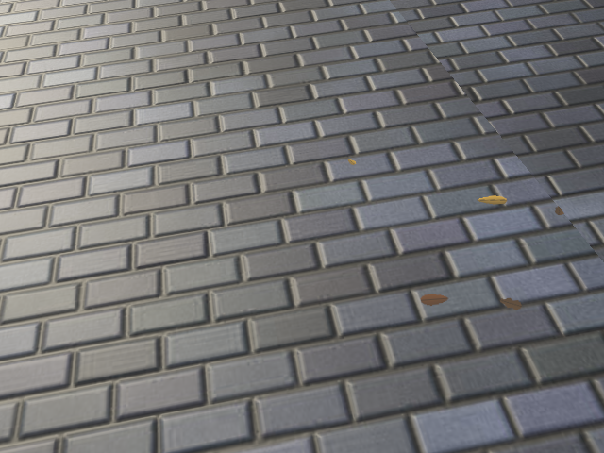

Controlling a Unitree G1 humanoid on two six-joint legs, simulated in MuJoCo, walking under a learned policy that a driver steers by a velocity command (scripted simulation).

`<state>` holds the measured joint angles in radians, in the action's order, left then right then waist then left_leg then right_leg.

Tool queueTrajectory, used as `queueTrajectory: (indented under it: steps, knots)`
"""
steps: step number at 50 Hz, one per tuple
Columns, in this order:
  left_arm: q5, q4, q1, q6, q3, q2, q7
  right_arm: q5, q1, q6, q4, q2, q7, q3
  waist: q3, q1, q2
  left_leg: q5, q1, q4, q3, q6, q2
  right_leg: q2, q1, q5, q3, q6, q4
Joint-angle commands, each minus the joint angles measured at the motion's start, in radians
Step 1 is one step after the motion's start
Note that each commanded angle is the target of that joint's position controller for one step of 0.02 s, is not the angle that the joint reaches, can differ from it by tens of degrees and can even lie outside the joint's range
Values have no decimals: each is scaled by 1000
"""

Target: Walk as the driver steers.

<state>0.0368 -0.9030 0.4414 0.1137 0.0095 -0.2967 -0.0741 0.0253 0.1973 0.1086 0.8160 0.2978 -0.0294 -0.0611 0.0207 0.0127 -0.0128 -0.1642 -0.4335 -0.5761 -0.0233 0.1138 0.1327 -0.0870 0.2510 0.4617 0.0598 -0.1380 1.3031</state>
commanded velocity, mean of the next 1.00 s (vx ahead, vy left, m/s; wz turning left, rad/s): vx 0.41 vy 0.00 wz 0.54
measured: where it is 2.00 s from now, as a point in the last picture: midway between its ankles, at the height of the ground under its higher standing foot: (290, 435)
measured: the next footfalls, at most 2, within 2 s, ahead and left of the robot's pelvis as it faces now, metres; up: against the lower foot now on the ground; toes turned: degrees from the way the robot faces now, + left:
right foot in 0.32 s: +0.39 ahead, -0.15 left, +0.00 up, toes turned +18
left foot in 0.80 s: +0.51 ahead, +0.20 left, +0.00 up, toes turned +33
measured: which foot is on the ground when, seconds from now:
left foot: down 0.00-0.32, up 0.34-0.78, down 0.80-1.00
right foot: up 0.00-0.30, down 0.32-0.80, up 0.82-1.00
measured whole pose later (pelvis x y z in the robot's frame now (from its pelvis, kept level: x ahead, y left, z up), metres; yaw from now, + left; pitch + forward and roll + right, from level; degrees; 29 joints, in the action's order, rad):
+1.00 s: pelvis +0.45 +0.07 +0.01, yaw +36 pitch +4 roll +0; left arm 0.01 -0.72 0.13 0.04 0.05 -0.31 0.03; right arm 0.01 0.16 0.01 0.60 0.29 -0.01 -0.06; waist -0.06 0.00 0.01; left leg -0.11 -0.43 -0.48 0.05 0.07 0.09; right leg 0.05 0.60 0.44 0.04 -0.07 1.14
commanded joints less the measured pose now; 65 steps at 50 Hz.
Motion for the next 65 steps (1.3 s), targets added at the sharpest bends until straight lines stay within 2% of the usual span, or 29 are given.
queueTrajectory:
  steps: [1, 2, 4, 7, 11, 15, 16, 17, 18, 20, 21, 24, 28, 35, 38, 39, 40, 41, 42, 43, 45, 47, 51, 58, 60, 61, 62, 63, 65]
  knots:
    - [-73, 272, -274, 66, 4, -74, 64, -48, 16, -13, -53, 51, 26, -2, -21, -14, 66, 107, 374, 358, 620, 256, -359, 86, 623, -92, 59, 117, 210]
    - [-54, 269, -189, 61, 8, -82, 73, -31, -17, -10, -76, 83, 29, -7, -16, -75, 49, 117, 229, 383, 603, 269, -335, 110, 533, -112, 71, 130, 154]
    - [-35, 278, -151, 43, 11, -78, 79, -36, -48, -15, -94, 89, 23, -7, -52, -127, 42, 166, 15, 409, 459, 221, -253, 173, 423, -142, 50, 128, -66]
    - [-9, 329, -315, 34, -12, -17, 89, -50, 70, -15, -80, 130, 41, -22, -24, -44, 55, 276, -174, 377, 261, 138, -122, 128, 145, -446, -40, 85, -499]
    - [-57, 368, -413, 6, 9, -64, 100, -77, 210, -40, -50, 130, 54, -32, 23, 22, -68, 10, 37, 286, 382, 83, -158, 75, 92, -568, 30, 46, -761]
    - [-44, 336, -262, 17, 58, -129, 99, -50, 203, -62, -86, 51, 50, -21, 114, -62, -72, 5, 129, -55, 401, 2, -137, 144, -109, -383, 67, 151, -833]
    - [-31, 322, -112, 15, 73, -183, 101, -28, 230, -57, -109, -28, 44, 1, 251, -104, 64, -249, -13, -359, 284, -39, -68, 349, -367, -368, 258, 228, -811]
    - [-32, 283, -52, -1, 94, -257, 94, -55, 362, -38, -152, -43, 36, 19, 337, -38, 432, -461, -330, -646, 168, -75, -28, 562, -587, -141, 765, 418, -925]
    - [-37, 304, -75, -3, 84, -165, 91, -67, 328, -39, -130, 46, 39, 1, 271, -73, 289, -379, -451, -797, 183, -97, -109, 541, -536, 81, 833, 420, -975]
    - [-30, 307, -163, -12, 65, -94, 92, -50, 131, -54, -168, 95, 40, -20, 87, -82, 71, -188, -436, -803, 143, -113, -170, 427, -301, -98, 481, 339, -987]
    - [-25, 296, -199, -14, 59, -69, 87, -36, 80, -60, -186, 86, 40, -25, 28, -64, 57, -151, -401, -743, 140, -110, -191, 364, -199, -203, 363, 315, -1013]
    - [-30, 255, -221, -7, 61, -49, 81, -47, 92, -77, -209, 38, 29, -19, -8, -13, 138, -128, -319, -656, 120, -123, -229, 329, -76, -334, 201, 323, -1082]
    - [-30, 201, -191, -4, 88, -110, 84, -38, 0, -82, -238, 16, 20, -5, -9, -27, 73, -5, -330, -458, 119, -128, -251, 360, -108, -478, 77, 341, -1113]
    - [-55, 143, -161, -31, 106, -173, 93, -43, -186, -75, -296, 23, -15, -4, -56, -78, 86, 130, -201, -111, 16, -90, -199, 340, -180, -673, -117, 268, -1056]
    - [-73, 140, -171, -47, 119, -209, 103, -32, -121, -79, -300, 69, -25, -32, 11, -27, 124, 45, -44, -15, -49, -44, -123, 329, -230, -978, -173, 221, -866]
    - [-79, 142, -178, -52, 118, -201, 108, -30, -2, -81, -267, 103, -22, -54, 68, 36, 99, 113, 118, 69, -67, -15, -79, 295, -202, -1009, -206, 192, -708]
    - [-62, 150, -151, -47, 107, -169, 108, -30, 122, -87, -241, 167, -4, -82, 136, 91, 37, 298, 358, 101, 5, 28, -105, 244, -42, -838, -227, 142, -472]
    - [12, 194, -78, -36, 68, -44, 96, -28, 142, -94, -252, 282, 20, -97, 221, 12, -260, 824, 676, -11, 376, 158, -389, 118, 337, 120, -227, 75, -101]
    - [-13, 203, -47, -19, 57, -95, 83, -15, 139, -85, -299, 271, 13, -83, 464, 45, -265, 679, 798, 99, 720, 337, -543, 51, 466, 265, -7, 65, 129]
    - [-48, 211, -159, -18, 76, -161, 80, -13, 115, -83, -304, 205, 9, -69, 406, 85, -126, 592, 728, 131, 602, 288, -471, 103, 505, 155, 50, 78, 142]
    - [-36, 218, -221, -34, 68, -136, 103, -40, 14, -86, -301, 141, 17, -51, 211, 27, -5, 504, 476, 158, 442, 199, -375, 158, 505, 13, 27, 76, 11]
    - [-29, 213, -200, -63, 74, -143, 111, -23, -52, -92, -305, 126, 22, -42, 149, -36, -28, 516, 250, 202, 379, 178, -346, 175, 369, -25, 20, 74, -83]
    - [-23, 200, -191, -82, 55, -75, 118, -13, -60, -87, -271, 131, 34, -43, 173, -53, -54, 594, 136, 201, 291, 167, -310, 149, 261, -102, -8, 63, -278]
    - [-33, 231, -300, -103, 50, -62, 105, -14, -54, -112, -230, 90, 36, -23, 109, -10, -111, 74, 71, 215, 326, 115, -283, 129, 111, -198, -7, 88, -575]
    - [-24, 227, -275, -95, 48, -37, 95, -18, -52, -113, -216, 50, 33, -4, 88, -40, -102, 2, 49, 167, 321, 66, -250, 114, -14, -299, -31, 118, -792]
    - [-8, 234, -270, -90, 50, -55, 92, -11, -1, -108, -199, 18, 33, 7, 84, -30, -67, -66, 26, 135, 309, 12, -211, 166, -86, -389, 23, 141, -860]
    - [4, 250, -279, -91, 64, -134, 96, 4, 77, -101, -185, 10, 31, 7, 84, 28, 75, -234, -21, 38, 232, -46, -121, 297, -131, -550, 136, 194, -867]
    - [5, 232, -315, -94, 63, -115, 94, -8, 99, -99, -189, 11, 34, 4, 84, 68, 232, -232, 50, 27, 128, -85, -90, 341, -18, -417, 200, 268, -910]
    - [-6, 246, -362, -89, 42, -30, 87, 0, -6, -113, -193, 49, 40, -8, 34, 27, 165, -103, 157, 62, 131, -105, -112, 242, 89, -170, 138, 217, -929]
